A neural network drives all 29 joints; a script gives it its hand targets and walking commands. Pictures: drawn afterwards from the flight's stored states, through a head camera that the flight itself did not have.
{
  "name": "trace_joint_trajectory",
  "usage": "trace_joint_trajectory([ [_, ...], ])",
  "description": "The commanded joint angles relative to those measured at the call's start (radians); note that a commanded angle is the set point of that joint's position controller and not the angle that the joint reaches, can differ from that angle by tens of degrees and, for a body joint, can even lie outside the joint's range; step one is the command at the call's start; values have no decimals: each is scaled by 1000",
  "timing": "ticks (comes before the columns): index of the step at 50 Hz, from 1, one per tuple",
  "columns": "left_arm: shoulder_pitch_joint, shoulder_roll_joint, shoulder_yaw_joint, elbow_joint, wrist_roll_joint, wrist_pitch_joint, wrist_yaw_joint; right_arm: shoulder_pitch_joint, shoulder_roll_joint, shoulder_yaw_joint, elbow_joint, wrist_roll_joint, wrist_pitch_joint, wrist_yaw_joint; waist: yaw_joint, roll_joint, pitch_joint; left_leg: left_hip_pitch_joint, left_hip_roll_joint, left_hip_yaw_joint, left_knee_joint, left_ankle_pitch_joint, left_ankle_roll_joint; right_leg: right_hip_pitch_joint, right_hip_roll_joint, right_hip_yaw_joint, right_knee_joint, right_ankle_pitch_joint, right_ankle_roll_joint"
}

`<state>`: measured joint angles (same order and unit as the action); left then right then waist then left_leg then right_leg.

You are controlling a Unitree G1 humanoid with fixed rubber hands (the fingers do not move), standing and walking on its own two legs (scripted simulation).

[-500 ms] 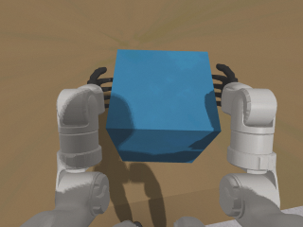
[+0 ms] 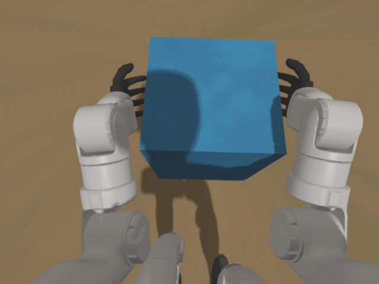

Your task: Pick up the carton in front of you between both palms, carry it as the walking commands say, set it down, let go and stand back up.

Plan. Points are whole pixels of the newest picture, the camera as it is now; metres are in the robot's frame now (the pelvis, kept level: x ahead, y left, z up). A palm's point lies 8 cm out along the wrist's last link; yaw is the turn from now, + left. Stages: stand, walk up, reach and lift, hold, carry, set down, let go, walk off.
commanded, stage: carry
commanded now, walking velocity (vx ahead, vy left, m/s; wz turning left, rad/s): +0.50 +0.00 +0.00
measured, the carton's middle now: (205, 122) +0.41 +0.03 +0.03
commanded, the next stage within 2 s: none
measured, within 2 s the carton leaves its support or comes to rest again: neither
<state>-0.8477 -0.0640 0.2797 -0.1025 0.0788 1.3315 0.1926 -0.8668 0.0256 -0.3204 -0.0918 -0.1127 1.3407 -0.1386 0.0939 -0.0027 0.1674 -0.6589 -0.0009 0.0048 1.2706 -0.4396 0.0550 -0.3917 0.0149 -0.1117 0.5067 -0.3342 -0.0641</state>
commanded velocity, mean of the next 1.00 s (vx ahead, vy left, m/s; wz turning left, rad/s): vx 0.50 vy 0.00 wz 0.00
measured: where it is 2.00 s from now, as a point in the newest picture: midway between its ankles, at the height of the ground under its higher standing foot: (222, 61)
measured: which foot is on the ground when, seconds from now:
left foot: up 0.00-0.16, down 0.18-0.56, up 0.58-0.96, down 0.98-1.00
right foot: down 0.00-0.20, up 0.22-0.54, down 0.56-1.00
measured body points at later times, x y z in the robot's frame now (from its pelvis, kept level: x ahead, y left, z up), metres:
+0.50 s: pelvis +0.33 +0.02 +0.03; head +0.40 +0.03 +0.47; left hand +0.75 +0.12 +0.18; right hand +0.72 -0.17 +0.19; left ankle +0.25 +0.11 -0.71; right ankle +0.44 -0.10 -0.65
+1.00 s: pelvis +0.65 +0.00 +0.05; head +0.69 +0.00 +0.49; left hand +1.04 +0.16 +0.21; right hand +1.06 -0.13 +0.22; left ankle +0.76 +0.09 -0.66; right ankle +0.52 -0.08 -0.66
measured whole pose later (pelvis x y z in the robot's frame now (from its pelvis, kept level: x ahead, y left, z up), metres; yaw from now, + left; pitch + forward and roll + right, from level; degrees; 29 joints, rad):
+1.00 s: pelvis +0.65 +0.00 +0.05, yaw -1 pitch +5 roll +2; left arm -0.93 -0.01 0.28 0.15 0.09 1.38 0.20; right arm -0.98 0.02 -0.31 0.18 -0.15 1.34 -0.18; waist 0.05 -0.04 0.00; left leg -0.59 -0.03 0.14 0.66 -0.27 0.09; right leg -0.21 -0.05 -0.08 0.70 -0.52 -0.02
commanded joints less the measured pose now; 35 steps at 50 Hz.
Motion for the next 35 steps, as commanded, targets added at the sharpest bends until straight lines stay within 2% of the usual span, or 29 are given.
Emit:
trace_joint_trajectory([
  [1,-870,-1010,-703,-227,-528,-27,-273,-736,920,633,-140,375,-45,163,10,-95,-801,-201,32,4,-144,-38,-8,781,-294,342,-24,646,-183],
  [3,-818,-983,-714,-197,-525,-11,-278,-700,898,653,-132,363,-35,158,6,-119,-774,-115,21,39,-325,39,-16,697,-254,263,-34,646,-168],
  [6,-770,-957,-717,-95,-512,6,-301,-680,886,686,-67,361,-19,169,-14,-170,-725,113,-56,166,-572,129,-7,547,-206,136,-7,725,-118],
  [7,-761,-957,-713,-53,-511,11,-308,-690,896,694,-35,370,-15,177,-42,-167,-730,243,-90,203,-650,173,9,490,-195,89,60,828,-94],
  [8,-760,-961,-707,-14,-508,14,-314,-683,908,698,5,381,-12,188,-94,-148,-770,449,-98,224,-734,258,31,406,-177,29,179,875,-54],
  [9,-766,-962,-700,23,-497,16,-319,-678,916,694,38,396,-11,200,-159,-108,-821,691,-24,137,-729,265,58,252,-161,18,303,714,-17],
  [10,-781,-976,-685,61,-493,21,-325,-678,906,681,82,400,-14,211,-182,136,-948,957,270,-351,-743,276,191,-11,-69,38,577,321,43],
  [11,-786,-987,-673,98,-490,24,-330,-671,931,670,126,412,-18,222,-212,331,-914,1068,353,-672,-852,505,314,-281,92,88,805,-206,51],
  [12,-798,-1004,-656,132,-479,18,-328,-704,961,670,117,442,-12,233,-187,245,-847,1088,353,-585,-788,608,317,-413,29,154,951,-219,27],
  [13,-794,-1005,-632,140,-464,14,-323,-739,1025,679,109,482,-12,246,-211,122,-786,1040,322,-487,-754,684,280,-473,3,149,964,-192,17],
  [14,-801,-1019,-608,142,-449,11,-314,-802,1067,681,81,521,-14,257,-203,55,-733,994,298,-412,-757,704,230,-497,-21,147,910,-161,15],
  [16,-795,-1027,-567,135,-416,5,-290,-898,1122,692,27,580,-14,265,-180,53,-728,943,263,-339,-792,622,175,-459,-40,143,796,-100,18],
  [18,-836,-994,-537,99,-386,-12,-261,-945,1124,667,15,596,-15,267,-177,79,-726,927,263,-304,-809,612,176,-452,-34,116,721,-105,21],
  [19,-812,-996,-549,79,-373,-10,-243,-908,1133,659,33,600,-2,265,-175,85,-716,923,266,-284,-814,616,184,-459,-33,106,673,-119,24],
  [21,-813,-955,-528,72,-340,-7,-219,-952,1124,654,13,609,4,264,-176,109,-699,897,253,-221,-833,627,190,-443,-33,78,529,-102,31],
  [23,-797,-929,-529,81,-321,-2,-207,-915,1099,640,50,590,10,264,-171,153,-672,803,222,-130,-848,653,158,-318,-24,41,344,6,30],
  [25,-784,-916,-540,110,-319,5,-208,-874,1081,629,113,570,15,267,-162,175,-651,736,196,-43,-831,719,121,-164,23,-41,187,51,20],
  [26,-779,-919,-543,132,-323,9,-212,-854,1078,624,147,561,17,269,-142,181,-663,705,197,-12,-778,846,104,-51,57,-78,137,65,7],
  [27,-766,-929,-544,160,-328,11,-220,-843,1077,620,176,553,18,271,-87,160,-700,656,181,48,-659,965,71,131,86,-114,52,139,-8],
  [28,-760,-933,-541,185,-339,10,-230,-828,1078,615,206,541,19,272,-34,110,-776,563,155,97,-497,907,33,367,70,-109,26,154,-24],
  [29,-749,-938,-539,202,-353,8,-243,-836,1076,607,228,534,20,274,21,7,-857,355,110,85,-310,584,-3,606,-126,198,-14,-21,-72],
  [30,-778,-931,-538,211,-357,0,-251,-835,1095,589,234,516,22,278,3,-304,-888,64,-60,47,-54,-8,-47,754,-352,703,-92,187,-236],
  [31,-785,-964,-544,195,-388,4,-260,-852,1085,579,241,505,20,274,5,-265,-829,-86,-55,-36,130,-93,-31,778,-352,739,-88,320,-264],
  [32,-821,-1003,-558,165,-424,5,-270,-847,1084,567,243,496,17,266,9,-175,-781,-156,-27,-48,191,-62,-14,753,-323,627,-30,496,-247],
  [33,-870,-1042,-579,126,-464,3,-277,-841,1082,552,231,485,12,255,6,-68,-761,-181,-4,-49,171,-21,-8,725,-304,533,-9,563,-212],
  [34,-926,-1074,-594,82,-502,0,-283,-834,1073,536,214,470,10,244,-4,-42,-748,-181,16,-49,118,14,-2,686,-287,486,-22,553,-183],
  [35,-975,-1097,-604,38,-531,-1,-286,-835,1065,522,193,455,10,231,-12,-48,-753,-158,29,-47,70,34,2,658,-273,454,-43,485,-165],
])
